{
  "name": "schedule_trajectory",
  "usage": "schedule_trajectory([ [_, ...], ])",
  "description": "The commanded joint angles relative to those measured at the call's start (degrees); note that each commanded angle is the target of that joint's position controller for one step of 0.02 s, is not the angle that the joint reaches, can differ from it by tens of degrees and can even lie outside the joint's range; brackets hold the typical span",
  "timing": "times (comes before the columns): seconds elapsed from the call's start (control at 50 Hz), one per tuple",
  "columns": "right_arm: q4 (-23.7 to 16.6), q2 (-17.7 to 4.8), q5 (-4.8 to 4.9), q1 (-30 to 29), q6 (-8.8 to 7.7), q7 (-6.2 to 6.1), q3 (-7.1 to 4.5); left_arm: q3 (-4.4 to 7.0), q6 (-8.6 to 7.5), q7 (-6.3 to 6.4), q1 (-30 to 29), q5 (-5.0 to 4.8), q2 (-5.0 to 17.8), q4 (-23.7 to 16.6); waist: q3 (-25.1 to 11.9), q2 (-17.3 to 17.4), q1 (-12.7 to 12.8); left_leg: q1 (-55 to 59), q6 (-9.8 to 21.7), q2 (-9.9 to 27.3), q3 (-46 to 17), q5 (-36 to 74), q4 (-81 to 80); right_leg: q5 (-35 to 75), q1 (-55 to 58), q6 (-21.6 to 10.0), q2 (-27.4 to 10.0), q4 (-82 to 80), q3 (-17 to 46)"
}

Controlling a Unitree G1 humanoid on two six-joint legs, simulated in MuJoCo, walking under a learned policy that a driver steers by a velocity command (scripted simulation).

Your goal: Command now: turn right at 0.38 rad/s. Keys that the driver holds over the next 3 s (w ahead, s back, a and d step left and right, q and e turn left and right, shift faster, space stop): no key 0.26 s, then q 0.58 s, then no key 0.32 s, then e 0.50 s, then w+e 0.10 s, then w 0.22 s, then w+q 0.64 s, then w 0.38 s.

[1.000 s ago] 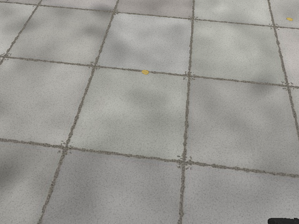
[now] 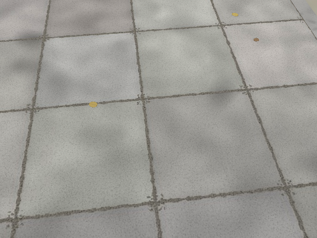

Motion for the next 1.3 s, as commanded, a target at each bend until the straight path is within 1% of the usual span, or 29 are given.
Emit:
schedule_trajectory([
  [0.02, -1.4, -9.7, 1.27, 0.1, -1.22, 0.55, -2.32, 2.19, -0.46, 0.07, 3.4, 0.64, 6.1, -2.9, -8.5, 7.4, 3.1, 3.2, 7.0, 10.0, -5.5, 37.3, 4.5, 11.7, 11.4, -4.0, 3.5, -15.7, -2.7],
  [0.04, -0.8, -7.9, -0.02, 2.2, -1.95, 0.97, -1.73, 3.38, -0.49, 0.95, 6.8, 0.86, 10.1, -2.6, -11.8, 0.8, 3.8, -4.8, 2.4, 6.7, -2.1, 26.8, 13.1, 30.3, 23.3, -6.7, -1.6, -17.0, 5.0],
  [0.06, -3.2, -3.2, -3.37, 1.5, -2.57, 1.63, 0.23, 3.95, -0.57, 2.20, 8.4, 2.22, 15.6, -3.6, -15.1, -15.4, 3.0, -21.8, -3.0, -0.2, -0.8, -16.1, 30.0, 60.2, 35.0, -16.5, -18.5, -13.4, 24.7],
  [0.08, -3.1, -5.2, -1.86, -0.6, -2.31, 1.69, -0.40, 2.21, -1.66, 1.68, 9.7, 3.33, 10.7, -3.1, -20.7, -9.6, 5.8, -21.1, -3.9, -1.2, -10.8, -23.0, 37.4, 54.8, 28.7, -24.8, -23.6, -15.5, 27.8],
  [0.1, -3.0, -7.6, 0.08, -2.5, -1.60, 1.50, -1.05, 1.79, -2.70, 1.21, 6.3, 2.98, 9.6, -3.1, -15.2, -6.9, 5.1, -22.1, -4.1, -0.1, -11.7, -20.2, 40.0, 47.6, 24.3, -23.5, -19.9, -17.0, 22.6],
  [0.14, -1.4, -7.6, -0.33, -2.3, -0.50, 0.26, -1.39, 1.36, -3.59, 1.45, 1.0, 1.84, 7.8, -2.6, -9.5, -5.1, 3.1, -22.7, -3.8, 0.6, -12.2, -13.6, 36.5, 34.0, 18.6, -17.8, -14.1, -18.9, 17.3],
  [0.2, 0.1, -6.2, -0.73, 0.8, 0.20, -0.38, -1.25, 0.83, -3.62, 2.00, -1.5, 2.16, 6.7, -1.6, -9.2, -6.5, 0.7, -15.3, -4.6, -0.5, -11.4, -6.7, 31.1, 29.4, 12.0, -16.4, -11.0, -20.9, 13.3],
  [0.28, 1.0, -3.7, -0.60, -0.3, 0.03, -0.11, 0.05, 0.24, -3.57, 2.44, -1.1, 2.53, 5.3, 0.7, -9.0, -7.7, 2.0, -9.0, -4.3, -0.2, -10.9, -4.0, 17.0, 18.2, 11.1, -15.6, -9.9, -22.0, 12.2],
  [0.36, 2.3, -4.9, -0.41, 0.9, -0.35, 1.11, 0.12, -0.01, -3.36, 2.68, -1.8, 2.17, 6.2, 2.6, -6.6, -7.2, 0.7, -1.1, -2.1, -2.0, -7.8, 6.1, 2.5, 4.4, 7.9, -12.8, -9.2, -21.5, 11.4],
  [0.4, 0.7, -8.6, -1.29, -0.9, -0.51, 1.20, -0.27, 0.24, -3.30, 3.12, 1.4, 2.30, 6.7, 3.7, -4.9, -2.2, 2.1, -0.9, 0.8, 1.4, -13.0, 18.8, -1.1, -0.4, 7.3, -8.0, -6.3, -17.8, 9.3],
  [0.42, 0.8, -11.9, -0.49, -2.1, -0.49, 1.03, -1.12, 0.51, -3.34, 3.25, 3.0, 2.75, 6.4, 3.2, -4.5, 5.4, 5.2, -3.6, 3.9, 3.5, -16.6, 19.1, -0.8, -2.2, 6.9, -5.6, -1.7, -15.7, 4.5],
  [0.52, -0.4, -9.6, -0.70, -3.3, -1.95, 0.75, -1.23, 1.18, -2.31, 4.37, 0.5, 2.13, 4.3, 2.4, -3.3, 12.8, 3.4, -8.1, 9.0, 7.5, -29.0, 11.6, -7.5, 2.5, 7.7, -3.9, 3.1, -5.0, 0.9],
  [0.56, -1.3, -8.7, -0.28, -3.9, -2.03, 0.52, -1.19, 1.71, -2.81, 3.88, 3.0, 2.07, 5.0, 2.7, -5.5, 9.6, 4.0, -8.8, 7.3, 5.1, -27.8, 13.4, -3.4, 7.4, 11.4, -5.3, 1.2, -8.3, 2.5],
  [0.6, -2.5, -7.0, 0.36, -3.9, -1.45, 0.21, -0.91, 2.87, -2.78, 3.57, 5.1, 2.19, 7.6, 3.4, -6.4, -1.3, 3.8, -16.5, 2.8, -1.2, -19.8, 7.9, 5.7, 7.6, 17.5, -8.5, -5.0, -15.1, 7.5],
  [0.64, -3.7, -6.2, 0.26, -2.9, -0.57, 0.25, -0.97, 2.72, -3.07, 3.59, 6.0, 2.95, 8.8, 3.1, -7.1, -14.2, 4.0, -24.6, -1.2, -5.0, -11.6, -15.4, 28.3, 17.8, 19.9, -18.9, -21.9, -23.9, 24.1],
  [0.66, -3.4, -8.6, 0.27, -2.2, -0.15, 0.48, -2.05, 1.96, -3.65, 3.80, 5.4, 3.20, 7.5, 2.2, -6.9, -9.1, 3.5, -25.9, -1.8, -3.3, -14.2, -17.5, 38.8, 22.7, 18.7, -21.3, -23.7, -24.0, 24.1],
  [0.7, -2.7, -6.9, 0.82, -0.7, 0.92, 0.70, -2.07, 1.85, -4.33, 4.11, 0.1, 2.47, 7.7, 1.1, -4.8, -4.5, 0.8, -25.8, -2.3, -0.7, -14.7, -11.2, 39.4, 21.2, 16.4, -17.5, -19.3, -23.7, 14.4],
  [0.8, -5.7, -3.4, 0.70, -5.4, 1.12, 2.55, -0.15, 2.57, -3.06, 4.71, 2.0, 2.15, 10.1, 2.6, -6.8, -8.2, 3.7, -16.8, -3.6, -0.6, -8.0, -5.1, 21.7, 25.4, 17.1, -15.1, -14.7, -21.7, 1.5],
  [0.88, -5.4, -5.2, 0.46, -1.4, 1.67, 3.82, -0.82, 3.01, -2.42, 3.98, 2.4, 0.33, 12.0, 3.4, -9.1, -8.5, 1.4, -6.3, -0.6, -3.4, -4.1, 3.9, 5.2, 25.7, 16.5, -12.4, -16.2, -16.1, 0.0],
  [0.9, -4.4, -6.2, 0.18, 1.0, 1.86, 3.59, -1.31, 2.64, -2.41, 3.63, 3.6, -0.10, 10.6, 4.2, -9.2, -7.1, 0.7, -0.6, 1.3, -4.8, -4.2, 8.4, -0.8, 21.0, 13.2, -9.6, -14.8, -12.6, -1.6],
  [0.92, -4.1, -9.4, 0.06, 2.7, 1.95, 2.87, -2.31, 1.84, -2.58, 2.96, 6.7, 0.90, 7.8, 5.4, -9.5, 1.1, 1.1, 7.6, 3.8, -1.1, -11.1, 21.1, -5.0, 11.3, 5.8, -4.9, -11.2, -4.0, -6.0],
  [0.94, -5.8, -15.4, -0.81, 3.1, 1.83, 1.62, -3.15, 0.19, -2.82, 2.12, 6.2, 4.12, 3.4, 3.2, -10.3, 19.2, 2.6, 14.9, 11.8, 15.8, -31.8, 46.0, -4.5, -20.0, -10.1, 1.1, -3.6, 14.0, -9.0],
  [0.96, -6.6, -13.7, -2.94, 3.6, 0.37, 2.45, -2.34, 1.34, -2.82, 2.78, 0.8, 2.68, 6.9, 1.9, -13.5, 12.3, -2.0, 7.2, 20.7, 19.9, -35.4, 40.0, -7.0, -22.3, -11.1, 1.6, -1.5, 23.3, 0.8],
  [0.98, -6.3, -12.4, -3.00, 1.1, -0.85, 2.80, -1.92, 1.99, -2.32, 3.26, -0.5, 0.99, 8.7, 2.0, -10.1, 8.2, -0.8, 4.5, 19.2, 16.4, -30.2, 33.2, -8.5, -18.2, -11.7, 1.1, -2.4, 26.5, 2.4],
  [1.0, -6.0, -10.7, -2.15, -2.1, -1.66, 2.60, -1.55, 2.10, -1.94, 3.67, 0.7, 0.74, 8.2, 2.8, -7.9, 7.6, 1.0, 2.7, 15.8, 12.8, -26.4, 26.5, -9.1, -13.3, -12.0, 0.5, -2.9, 25.6, 3.4],
  [1.04, -5.9, -7.3, -1.21, -6.1, -2.17, 1.91, -0.24, 2.44, -1.43, 4.50, 3.3, 1.76, 8.2, 5.0, -6.8, 6.7, 3.1, -0.2, 12.7, 9.5, -22.3, 25.4, -9.7, -5.5, -9.1, 1.0, -3.0, 25.1, 4.0],
  [1.1, -4.8, -4.5, -1.71, -6.2, -2.79, 1.36, 0.98, 2.14, -1.70, 4.45, 5.6, 1.42, 6.6, 6.3, -8.4, 6.8, 3.9, 0.4, 12.4, 7.7, -19.2, 26.1, -10.1, -0.4, -4.8, 1.7, -2.7, 20.2, 4.4],
  [1.2, -1.7, -4.0, -1.98, -5.4, -2.58, 1.27, 1.42, 0.59, -1.97, 3.71, 3.9, 1.41, 4.4, 6.9, -6.8, 7.0, 1.8, -0.2, 12.6, 7.5, -18.9, 16.2, -10.9, -1.9, 4.0, 2.1, -3.3, 1.5, 3.6],
  [1.3, 0.8, -7.3, -0.73, -4.2, -2.03, 0.92, 0.46, 0.79, -2.59, 2.99, 4.7, 1.59, 7.6, 6.6, -4.1, 4.2, 3.0, -1.7, 9.1, 6.3, -18.1, 13.0, -7.3, 12.5, 10.5, -1.1, -1.9, -14.1, 2.1],
])
Next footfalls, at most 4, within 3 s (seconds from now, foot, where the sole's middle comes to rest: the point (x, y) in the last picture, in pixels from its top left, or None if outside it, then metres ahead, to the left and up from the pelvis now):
0.04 right None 0.06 -0.12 -0.77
0.38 left None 0.04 0.12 -0.77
0.92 left None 0.00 0.14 -0.77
1.30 right None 0.05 -0.09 -0.77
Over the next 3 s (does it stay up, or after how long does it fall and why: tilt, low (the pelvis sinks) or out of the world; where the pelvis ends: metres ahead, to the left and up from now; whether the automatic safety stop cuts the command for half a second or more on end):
stays up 0.57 -0.02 0.00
